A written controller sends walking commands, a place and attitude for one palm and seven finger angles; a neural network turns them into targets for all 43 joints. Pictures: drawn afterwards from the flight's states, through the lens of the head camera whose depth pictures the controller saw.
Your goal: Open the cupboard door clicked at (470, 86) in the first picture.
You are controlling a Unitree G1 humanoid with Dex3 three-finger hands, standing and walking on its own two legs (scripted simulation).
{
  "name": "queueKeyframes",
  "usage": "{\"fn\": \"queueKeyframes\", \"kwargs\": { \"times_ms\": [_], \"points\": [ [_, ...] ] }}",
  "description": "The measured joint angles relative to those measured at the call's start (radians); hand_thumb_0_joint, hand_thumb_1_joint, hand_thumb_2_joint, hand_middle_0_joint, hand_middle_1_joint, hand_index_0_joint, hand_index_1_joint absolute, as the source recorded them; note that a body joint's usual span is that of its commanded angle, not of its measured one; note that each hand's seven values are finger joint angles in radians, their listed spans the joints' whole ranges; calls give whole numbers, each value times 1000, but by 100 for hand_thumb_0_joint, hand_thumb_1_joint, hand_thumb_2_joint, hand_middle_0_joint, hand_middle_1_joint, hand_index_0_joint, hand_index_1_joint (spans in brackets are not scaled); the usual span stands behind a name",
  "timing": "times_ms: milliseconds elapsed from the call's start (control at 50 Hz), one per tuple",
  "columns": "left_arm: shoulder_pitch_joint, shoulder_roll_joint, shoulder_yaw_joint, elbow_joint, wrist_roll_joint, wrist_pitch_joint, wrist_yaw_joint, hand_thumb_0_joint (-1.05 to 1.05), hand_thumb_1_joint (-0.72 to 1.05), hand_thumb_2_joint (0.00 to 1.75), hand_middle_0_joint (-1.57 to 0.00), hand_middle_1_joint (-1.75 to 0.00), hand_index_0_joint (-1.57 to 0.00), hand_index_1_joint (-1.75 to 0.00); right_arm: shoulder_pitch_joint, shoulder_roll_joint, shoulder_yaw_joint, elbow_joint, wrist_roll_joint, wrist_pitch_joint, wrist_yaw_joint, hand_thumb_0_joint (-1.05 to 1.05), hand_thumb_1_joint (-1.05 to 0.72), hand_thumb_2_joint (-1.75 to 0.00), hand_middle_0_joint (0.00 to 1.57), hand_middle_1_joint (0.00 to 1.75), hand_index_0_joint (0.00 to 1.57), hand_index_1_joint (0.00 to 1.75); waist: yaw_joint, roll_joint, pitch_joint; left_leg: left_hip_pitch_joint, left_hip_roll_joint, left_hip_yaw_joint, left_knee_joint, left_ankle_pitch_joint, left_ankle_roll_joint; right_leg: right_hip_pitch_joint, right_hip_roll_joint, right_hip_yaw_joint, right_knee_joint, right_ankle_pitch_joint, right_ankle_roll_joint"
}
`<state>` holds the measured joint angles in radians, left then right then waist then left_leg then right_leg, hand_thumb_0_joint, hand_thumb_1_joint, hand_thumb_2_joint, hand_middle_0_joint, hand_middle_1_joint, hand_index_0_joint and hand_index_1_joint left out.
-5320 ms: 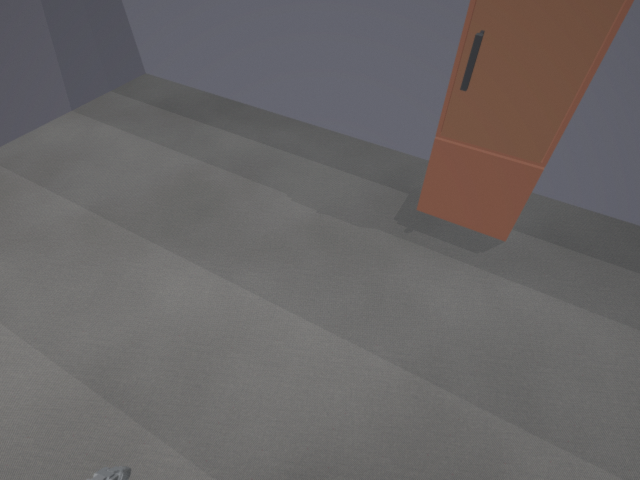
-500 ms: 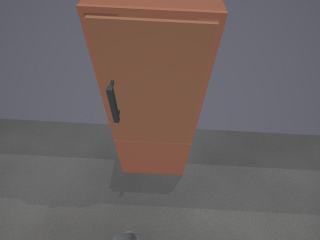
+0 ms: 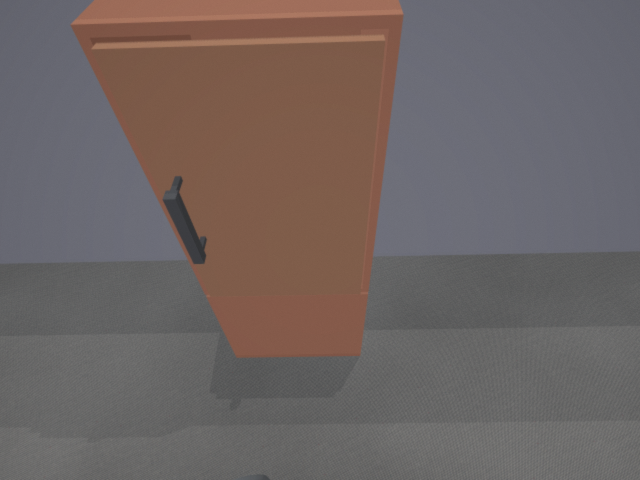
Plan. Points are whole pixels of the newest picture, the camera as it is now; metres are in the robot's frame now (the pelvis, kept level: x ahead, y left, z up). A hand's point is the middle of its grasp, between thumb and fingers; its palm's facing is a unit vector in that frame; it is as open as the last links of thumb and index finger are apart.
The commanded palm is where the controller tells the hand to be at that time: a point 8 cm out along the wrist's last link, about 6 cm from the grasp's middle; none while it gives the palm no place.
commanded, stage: come to a stop and stand still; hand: left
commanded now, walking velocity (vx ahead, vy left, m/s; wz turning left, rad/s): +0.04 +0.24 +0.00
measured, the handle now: (189, 222) +0.52 +0.28 -0.03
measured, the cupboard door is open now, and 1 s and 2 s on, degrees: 0 0 0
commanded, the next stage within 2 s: look again from close up in 0.76 s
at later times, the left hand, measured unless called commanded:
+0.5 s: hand out of the picture -0.02 +0.23 -0.17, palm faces +0.09 -0.97 -0.22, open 7.3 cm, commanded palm none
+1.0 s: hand out of the picture -0.03 +0.21 -0.16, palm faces +0.00 -0.98 -0.20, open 7.3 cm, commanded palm none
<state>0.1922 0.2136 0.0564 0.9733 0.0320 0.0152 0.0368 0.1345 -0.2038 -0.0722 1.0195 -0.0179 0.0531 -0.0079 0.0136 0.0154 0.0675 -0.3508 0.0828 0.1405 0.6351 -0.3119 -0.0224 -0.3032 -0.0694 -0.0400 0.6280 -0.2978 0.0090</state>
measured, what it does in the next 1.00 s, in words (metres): steps on the spot: left foot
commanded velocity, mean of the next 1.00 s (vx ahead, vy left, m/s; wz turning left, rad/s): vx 0.00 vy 0.03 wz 0.00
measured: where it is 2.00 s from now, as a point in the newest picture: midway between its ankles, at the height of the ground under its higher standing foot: outside the picture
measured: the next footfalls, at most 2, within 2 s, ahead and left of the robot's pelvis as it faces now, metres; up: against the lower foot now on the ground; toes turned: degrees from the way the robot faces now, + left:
left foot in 0.40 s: -0.01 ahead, +0.15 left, +0.00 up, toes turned +4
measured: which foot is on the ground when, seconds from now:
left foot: up 0.00-0.38, down 0.40-1.00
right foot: down 0.00-1.00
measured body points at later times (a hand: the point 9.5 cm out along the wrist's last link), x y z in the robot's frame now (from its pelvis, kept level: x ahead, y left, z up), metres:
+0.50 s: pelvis -0.02 +0.03 +0.01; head -0.01 +0.05 +0.46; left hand -0.02 +0.28 -0.15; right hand +0.04 -0.20 -0.13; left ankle -0.05 +0.15 -0.72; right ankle -0.01 -0.11 -0.70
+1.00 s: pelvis -0.04 +0.04 +0.01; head -0.03 +0.04 +0.46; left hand -0.03 +0.26 -0.14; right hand -0.03 -0.18 -0.15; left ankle -0.05 +0.15 -0.72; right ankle -0.03 -0.08 -0.72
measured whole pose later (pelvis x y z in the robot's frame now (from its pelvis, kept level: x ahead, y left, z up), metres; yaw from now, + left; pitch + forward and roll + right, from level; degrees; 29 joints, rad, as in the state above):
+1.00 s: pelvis -0.04 +0.04 +0.01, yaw +1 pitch -2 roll +0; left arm 0.27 0.15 -0.02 1.12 0.01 -0.02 0.04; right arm 0.28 -0.16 0.00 1.08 -0.01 -0.01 -0.02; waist -0.02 0.01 0.04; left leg -0.19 0.01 0.07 0.49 -0.28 0.02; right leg -0.21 -0.03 -0.05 0.49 -0.25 0.00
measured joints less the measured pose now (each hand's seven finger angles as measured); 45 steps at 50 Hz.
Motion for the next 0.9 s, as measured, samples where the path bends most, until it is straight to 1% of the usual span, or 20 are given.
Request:
{"fn": "queueKeyframes", "kwargs": {
  "times_ms": [20,40,60,120,180,240,320,380,400,420,460,520,540,580,620,640,700,740,860,900],
  "points": [
    [2,-10,-8,4,2,1,-3,0,91,90,-20,-30,-20,-30,8,-11,-4,-1,0,10,2,-1,-92,-90,20,30,20,30,-3,17,-3,-17,-10,-34,56,-71,-1,0,5,-8,12,-12,-6],
    [7,-20,-15,6,3,3,-6,0,91,90,-20,-30,-20,-30,16,-20,-6,-1,-1,19,4,0,-92,-90,20,30,20,30,-4,27,-9,-35,-27,-63,119,-113,0,3,7,-11,10,-18,-10],
    [12,-30,-19,8,3,4,-8,0,91,90,-20,-30,-20,-30,24,-27,-7,-1,-3,25,7,0,-92,-90,20,30,20,30,-3,31,-16,-52,-43,-84,187,-128,1,8,6,-10,-5,-16,-12],
    [25,-51,-27,14,1,8,-11,0,91,90,-20,-30,-20,-30,50,-39,-8,1,-5,23,14,0,-92,-90,20,30,20,30,-4,33,-27,-80,-71,-112,336,-90,-8,31,2,-11,-71,20,-13],
    [30,-60,-29,14,-1,3,-10,0,91,90,-20,-30,-21,-30,75,-40,-3,2,-5,20,15,0,-92,-90,20,30,20,30,-1,20,-29,-66,-81,-118,360,-75,-25,43,-7,-14,-118,49,-15],
    [33,-61,-28,14,1,-3,-9,0,91,90,-21,-30,-21,-30,86,-35,3,6,-1,22,13,0,-92,-90,20,30,20,30,8,3,-24,-26,-78,-117,291,-98,-34,45,-17,-18,-143,67,-11],
    [40,-50,-22,25,4,-1,-8,0,91,90,-21,-30,-21,-30,79,-22,13,5,6,14,9,0,-91,-90,20,30,20,30,23,-19,-17,49,-74,-110,105,-111,-29,31,-27,-16,-147,82,2],
    [51,-35,-16,46,-3,12,-7,0,91,90,-21,-30,-21,-30,79,-13,23,-5,9,-12,6,0,-91,-90,20,30,20,30,21,-22,-24,141,-63,-97,-119,11,-16,7,-22,-21,-108,70,22],
    [53,-29,-14,54,-7,19,-7,0,91,90,-21,-30,-21,-30,79,-7,25,-5,7,-22,4,0,-91,-90,20,30,20,30,17,-24,-26,152,-59,-98,-148,39,-2,-5,-21,-24,-82,59,29],
    [52,-19,-10,63,-9,28,-7,0,91,90,-21,-30,-21,-30,78,6,29,-2,4,-25,2,0,-91,-90,20,30,20,30,17,-40,-25,149,-67,-94,-134,31,10,-12,-25,-15,-56,24,28],
    [56,-4,-7,81,-9,43,-4,0,91,90,-20,-30,-21,-30,81,33,41,5,-1,-28,-2,0,-91,-90,20,30,20,30,20,-63,-35,158,-75,-84,-138,14,26,-26,-18,4,12,-74,22],
    [59,0,-11,100,-8,44,-8,1,91,90,-20,-30,-20,-30,80,55,50,18,-3,-32,-18,0,-93,-90,20,30,20,30,19,-69,-44,178,-83,-77,-185,33,36,-31,-1,13,94,-113,13],
    [60,-3,-15,104,-9,40,-9,1,91,90,-20,-30,-20,-30,77,55,50,23,-3,-34,-21,0,-93,-90,20,30,20,30,19,-67,-44,183,-87,-75,-197,41,38,-22,2,10,89,-114,13],
    [62,-11,-23,111,-11,29,-10,1,91,90,-20,-30,-20,-30,73,53,53,33,-2,-40,-21,0,-94,-90,20,30,20,30,19,-63,-42,188,-95,-68,-208,49,41,18,7,2,19,-85,16],
    [66,-19,-32,119,-13,13,-9,0,91,90,-20,-30,-20,-30,72,53,55,42,4,-48,-20,0,-94,-90,20,30,20,30,19,-66,-41,183,-107,-58,-194,42,40,73,7,5,-102,19,12],
    [62,-31,-36,130,-13,7,-6,0,91,90,-20,-30,-20,-30,67,48,53,50,8,-50,-21,0,-94,-90,20,30,20,30,18,-48,-36,183,-99,-58,-185,36,38,84,15,4,-119,29,5],
    [65,-60,-51,149,-15,-5,-8,0,91,90,-20,-30,-20,-30,67,33,49,66,12,-50,-23,0,-94,-90,20,30,20,30,1,-11,-39,197,-85,-64,-202,44,34,106,31,-4,-150,32,-3],
    [65,-69,-56,156,-15,-8,-6,0,91,90,-20,-30,-20,-30,73,32,52,78,11,-51,-22,0,-94,-90,20,30,20,30,-3,-8,-43,206,-83,-63,-218,53,33,114,34,-3,-167,39,-4],
    [60,-62,-58,170,-19,-6,-2,1,93,90,-20,-30,-20,-30,111,46,67,117,10,-55,-19,0,-93,-90,20,30,20,30,-7,-20,-46,220,-75,-64,-247,70,30,134,44,-6,-207,62,-8],
    [62,-64,-66,161,-14,-27,11,1,93,90,-20,-30,-21,-30,120,43,74,105,11,-52,-11,0,-93,-90,20,30,20,30,-10,-11,-37,185,-61,-68,-199,55,28,119,55,-10,-201,67,-9]
  ]
}}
